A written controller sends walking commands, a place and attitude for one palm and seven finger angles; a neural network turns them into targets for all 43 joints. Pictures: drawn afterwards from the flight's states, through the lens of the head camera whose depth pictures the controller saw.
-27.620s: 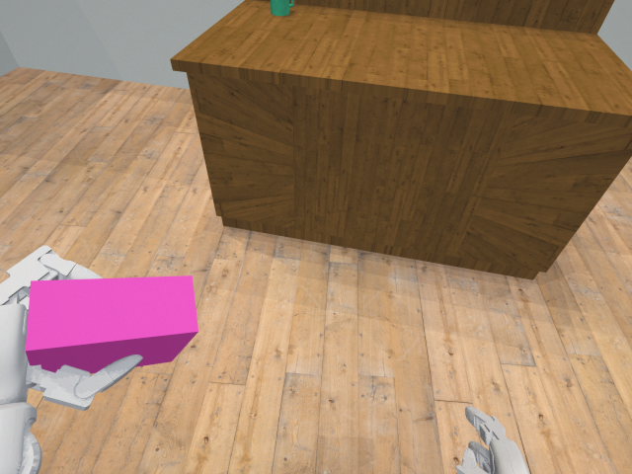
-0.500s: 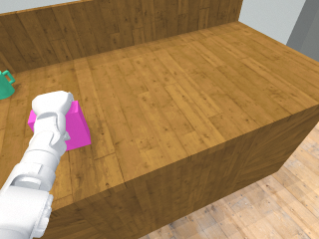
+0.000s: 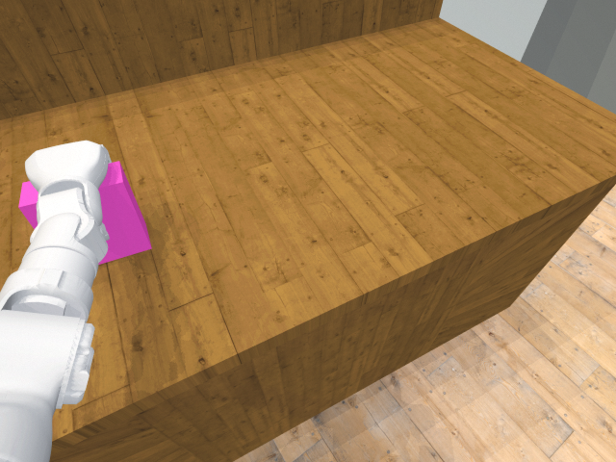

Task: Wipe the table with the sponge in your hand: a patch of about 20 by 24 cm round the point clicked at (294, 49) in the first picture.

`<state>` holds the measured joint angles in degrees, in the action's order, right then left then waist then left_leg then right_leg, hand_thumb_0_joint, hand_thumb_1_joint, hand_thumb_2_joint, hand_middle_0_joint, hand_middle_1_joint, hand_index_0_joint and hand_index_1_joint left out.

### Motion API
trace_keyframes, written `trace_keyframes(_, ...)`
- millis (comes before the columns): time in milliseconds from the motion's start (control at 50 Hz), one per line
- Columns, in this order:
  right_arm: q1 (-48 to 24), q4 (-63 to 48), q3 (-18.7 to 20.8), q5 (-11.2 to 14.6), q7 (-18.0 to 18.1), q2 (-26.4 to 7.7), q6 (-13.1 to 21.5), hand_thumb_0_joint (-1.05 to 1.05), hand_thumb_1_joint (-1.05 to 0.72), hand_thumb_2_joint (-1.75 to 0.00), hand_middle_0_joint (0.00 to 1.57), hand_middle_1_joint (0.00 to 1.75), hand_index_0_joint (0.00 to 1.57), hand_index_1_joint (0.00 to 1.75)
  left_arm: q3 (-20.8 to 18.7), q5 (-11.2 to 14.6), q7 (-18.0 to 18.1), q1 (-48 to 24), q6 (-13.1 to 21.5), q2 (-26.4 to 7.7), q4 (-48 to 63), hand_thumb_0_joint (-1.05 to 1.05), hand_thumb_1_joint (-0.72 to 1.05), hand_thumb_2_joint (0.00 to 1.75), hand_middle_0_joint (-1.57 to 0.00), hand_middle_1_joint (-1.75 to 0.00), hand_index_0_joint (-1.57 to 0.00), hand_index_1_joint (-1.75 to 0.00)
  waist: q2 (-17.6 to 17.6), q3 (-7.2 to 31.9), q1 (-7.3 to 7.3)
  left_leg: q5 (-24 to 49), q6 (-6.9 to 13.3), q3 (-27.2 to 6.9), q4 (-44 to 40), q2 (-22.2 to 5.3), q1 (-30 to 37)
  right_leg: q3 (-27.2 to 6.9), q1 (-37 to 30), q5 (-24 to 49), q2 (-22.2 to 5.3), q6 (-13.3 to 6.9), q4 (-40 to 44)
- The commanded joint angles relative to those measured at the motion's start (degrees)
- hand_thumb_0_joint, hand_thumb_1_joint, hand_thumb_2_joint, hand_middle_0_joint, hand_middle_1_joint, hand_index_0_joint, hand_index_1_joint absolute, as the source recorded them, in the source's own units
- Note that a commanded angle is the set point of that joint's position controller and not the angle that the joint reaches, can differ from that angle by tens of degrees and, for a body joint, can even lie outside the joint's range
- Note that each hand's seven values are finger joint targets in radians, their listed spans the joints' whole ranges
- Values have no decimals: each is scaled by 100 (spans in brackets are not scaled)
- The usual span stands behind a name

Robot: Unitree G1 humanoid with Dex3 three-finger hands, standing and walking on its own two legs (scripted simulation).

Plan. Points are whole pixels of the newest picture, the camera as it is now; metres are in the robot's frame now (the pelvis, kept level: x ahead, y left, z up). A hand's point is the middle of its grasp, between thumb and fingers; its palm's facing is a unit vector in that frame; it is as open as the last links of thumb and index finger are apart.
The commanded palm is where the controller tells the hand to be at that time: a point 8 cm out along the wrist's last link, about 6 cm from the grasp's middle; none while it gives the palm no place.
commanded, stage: wipe forward along the third lane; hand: left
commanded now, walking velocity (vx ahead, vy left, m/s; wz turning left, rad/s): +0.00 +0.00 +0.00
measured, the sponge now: (98, 229) +0.43 +0.31 +0.06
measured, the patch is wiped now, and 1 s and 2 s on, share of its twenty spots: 1.00 1.00 1.00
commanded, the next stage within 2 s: wipe back along the third lane in 0.28 s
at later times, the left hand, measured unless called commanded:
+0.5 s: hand (81, 178) +0.48 +0.34 +0.11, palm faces -0.13 +0.02 -0.99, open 9.9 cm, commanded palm +0.46 +0.31 +0.14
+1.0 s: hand (81, 202) +0.43 +0.31 +0.11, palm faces +0.00 -0.01 -1.00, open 9.9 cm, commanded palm +0.40 +0.29 +0.14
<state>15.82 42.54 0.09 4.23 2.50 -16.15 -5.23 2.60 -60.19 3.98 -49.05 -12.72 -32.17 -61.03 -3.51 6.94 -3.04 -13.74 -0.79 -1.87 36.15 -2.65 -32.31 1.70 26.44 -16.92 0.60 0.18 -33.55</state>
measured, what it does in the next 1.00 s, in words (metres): stands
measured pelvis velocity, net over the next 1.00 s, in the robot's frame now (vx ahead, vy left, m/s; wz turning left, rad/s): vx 0.04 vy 0.02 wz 0.01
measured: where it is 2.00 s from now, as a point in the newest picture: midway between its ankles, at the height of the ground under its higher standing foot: outside the picture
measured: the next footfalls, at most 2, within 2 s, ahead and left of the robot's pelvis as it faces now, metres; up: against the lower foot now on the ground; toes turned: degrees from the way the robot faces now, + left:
none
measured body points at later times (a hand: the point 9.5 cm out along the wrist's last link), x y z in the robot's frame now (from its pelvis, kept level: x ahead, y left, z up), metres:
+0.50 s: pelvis +0.02 +0.02 +0.00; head +0.08 +0.02 +0.44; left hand +0.49 +0.33 +0.16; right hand +0.03 -0.25 -0.13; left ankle +0.04 +0.13 -0.72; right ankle -0.01 -0.13 -0.72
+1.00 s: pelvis +0.04 +0.02 +0.01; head +0.05 +0.01 +0.46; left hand +0.43 +0.31 +0.16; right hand +0.22 -0.22 -0.10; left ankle +0.04 +0.13 -0.72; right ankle -0.01 -0.13 -0.72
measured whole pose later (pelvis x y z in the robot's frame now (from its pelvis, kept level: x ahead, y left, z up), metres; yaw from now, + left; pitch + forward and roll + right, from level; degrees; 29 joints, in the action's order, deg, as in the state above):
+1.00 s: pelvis +0.04 +0.02 +0.01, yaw +1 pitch +8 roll -2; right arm 8.5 37.8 -0.5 5.0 0.7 -15.4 -8.2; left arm 8.4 -57.0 3.8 -34.9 -22.5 -26.2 -38.4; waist -3.5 8.2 1.5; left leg -16.8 0.9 -1.2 34.2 -0.5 -25.0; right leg 1.4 17.7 -18.5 -1.6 1.7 -28.7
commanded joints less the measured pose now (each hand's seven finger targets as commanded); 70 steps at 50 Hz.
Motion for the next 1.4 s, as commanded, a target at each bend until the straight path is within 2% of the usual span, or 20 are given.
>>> trace_keyframes(0, 158, -533, 283, -26, 59, -859, 201, 0, -90, -90, 20, 30, 20, 30, -179, -258, 128, -2046, -83, -1623, 298, 0, 10, 130, -120, -160, -120, -160, 257, 1144, -136, 328, 348, 134, -364, 341, 991, 58, 22, 583, 226, -221, 615)
trace_keyframes(40, 209, -522, 288, -27, 40, -844, 218, 0, -90, -90, 20, 30, 20, 30, 28, -277, 100, -2224, -93, -1397, 229, 0, 10, 130, -120, -160, -120, -160, 240, 1087, -217, 258, 343, 115, -358, 313, 1029, 87, 198, 505, 244, -222, 600)
trace_keyframes(160, 427, -431, 325, -93, 37, -880, 227, 0, -90, -90, 20, 30, 20, 30, -261, -307, 66, -2514, 9, -1759, 154, 0, 10, 130, -120, -160, -120, -160, 142, 1509, -211, 672, 342, 70, -253, 267, 1103, 78, 168, 851, 264, -261, 501)
trace_keyframes(220, 562, -385, 331, -100, 18, -902, 207, 0, -90, -90, 20, 30, 20, 30, -210, -371, 71, -2619, 2, -1845, -17, 0, 10, 130, -120, -160, -120, -160, 212, 1508, -298, 687, 359, 113, -175, 277, 1021, 64, 195, 907, 269, -221, 488)
trace_keyframes(260, 576, -397, 332, -118, 12, -912, 191, 0, -90, -90, 20, 30, 20, 30, -372, -371, 33, -2572, 17, -1998, -40, 0, 10, 130, -120, -160, -120, -160, 138, 1608, -215, 891, 342, 79, -181, 263, 1034, 73, 138, 1070, 275, -264, 459)
trace_keyframes(340, 697, -369, 331, -128, -9, -921, 163, 0, -90, -90, 20, 30, 20, 30, -229, -460, -15, -2734, 11, -1988, -158, 0, 10, 130, -120, -160, -120, -160, 67, 1474, -339, 813, 347, 75, -141, 252, 1002, 98, 310, 956, 295, -240, 457)
trace_keyframes(380, 738, -397, 362, -148, -31, -883, 167, 0, -90, -90, 20, 30, 20, 30, -135, -428, -68, -2419, 59, -1719, -115, 0, 10, 130, -120, -160, -120, -160, -106, 1651, -240, 1113, 342, 68, -96, 246, 1206, 121, 288, 1126, 313, -278, 404)
trace_keyframes(460, 599, -488, 401, -147, -64, -821, 137, 0, -90, -90, 20, 30, 20, 30, -195, -187, -90, -1682, 180, -1337, 319, 0, 10, 130, -120, -160, -120, -160, 41, 1926, -47, 1544, 347, 67, -108, 200, 1447, 147, 13, 1517, 321, -304, 410)
trace_keyframes(500, 535, -492, 412, -120, -85, -824, 111, 0, -90, -90, 20, 30, 20, 30, -147, -34, -32, -1330, 149, -1157, 387, 0, 10, 130, -120, -160, -120, -160, 245, 1746, -25, 1451, 365, 121, -127, 222, 1396, 158, -94, 1540, 318, -256, 475)
trace_keyframes(660, -140, -681, 325, 21, -149, -788, 59, 0, -90, -90, 20, 30, 20, 30, 142, 325, -37, -707, -370, -597, 1230, 0, 10, 130, -120, -160, -120, -160, 99, 1314, 132, 1456, 353, 73, -452, 246, 1700, 236, -331, 1440, 285, -300, 671)
trace_keyframes(760, -447, -840, 284, 42, -141, -772, -2, 0, -90, -90, 20, 30, 20, 30, 229, 347, -170, -297, -643, -421, 1640, 0, 10, 130, -120, -160, -120, -160, 229, 1261, 211, 1632, 339, 49, -486, 271, 1878, 279, -539, 1607, 260, -320, 684)
trace_keyframes(820, -644, -1007, 259, 52, -160, -722, -38, 0, -90, -90, 20, 30, 20, 30, 484, 376, -235, 107, -746, -26, 2037, 0, 10, 130, -120, -160, -120, -160, 363, 1195, 239, 1769, 338, 37, -471, 282, 2010, 321, -591, 1698, 260, -312, 676)
trace_keyframes(960, -1045, -1139, 173, 79, -118, -704, -128, 0, -90, -90, 20, 30, 20, 30, 388, 429, -267, 148, -1043, -89, 2714, 0, 10, 130, -120, -160, -120, -160, 356, 1051, 296, 1830, 304, 42, -511, 314, 2084, 338, -799, 1892, 221, -340, 674)
trace_keyframes(1040, -1160, -1215, 117, 82, -102, -643, -143, 0, -90, -90, 20, 30, 20, 30, 675, 381, -341, 208, -1163, 189, 2869, 0, 10, 130, -120, -160, -120, -160, 280, 1056, 294, 1811, 298, 34, -501, 353, 2152, 362, -832, 1863, 214, -356, 660)
trace_keyframes(1100, -1190, -1223, 105, 79, -68, -653, -134, 0, -90, -90, 20, 30, 20, 30, 594, 360, -399, 214, -1142, 68, 2950, 0, 10, 130, -120, -160, -120, -160, 372, 1146, 295, 1826, 305, 47, -464, 374, 2168, 337, -966, 1998, 202, -357, 645)
trace_keyframes(1140, -1229, -1300, 99, 70, -99, -632, -112, 0, -90, -90, 20, 30, 20, 30, 671, 390, -450, 608, -1099, 237, 3173, 0, 10, 130, -120, -160, -120, -160, 294, 1224, 349, 2059, 317, 85, -399, 389, 2224, 327, -1070, 2286, 195, -353, 605)
trace_keyframes(1160, -1242, -1319, 106, 67, -113, -641, -90, 0, -90, -90, 20, 30, 20, 30, 460, 410, -446, 804, -1059, 53, 3300, 0, 10, 130, -120, -160, -120, -160, 305, 1330, 401, 2180, 311, 55, -389, 373, 2247, 316, -1188, 2383, 195, -363, 577)
trace_keyframes(1300, -1439, -1423, 83, 87, -187, -622, -56, 0, -90, -90, 20, 30, 20, 30, 636, 553, -451, 1476, -1183, 358, 4041, 0, 10, 130, -120, -160, -120, -160, 473, 1061, 436, 2053, 334, 88, -434, 388, 2132, 347, -1258, 2449, 194, -316, 589)
trace_keyframes(1360, -1522, -1362, 80, 97, -149, -677, -51, 0, -90, -90, 20, 30, 20, 30, 385, 592, -436, 1482, -1311, 61, 4079, 0, 10, 130, -120, -160, -120, -160, 588, 865, 473, 1743, 337, 113, -523, 393, 2022, 292, -1298, 2285, 183, -315, 663)
trace_keyframes(1380, -1506, -1391, 84, 91, -141, -661, -39, 0, -90, -90, 20, 30, 20, 30, 477, 620, -441, 1545, -1330, 159, 4117, 0, 10, 130, -120, -160, -120, -160, 616, 934, 470, 1705, 346, 143, -517, 424, 2007, 318, -1372, 2294, 183, -292, 644)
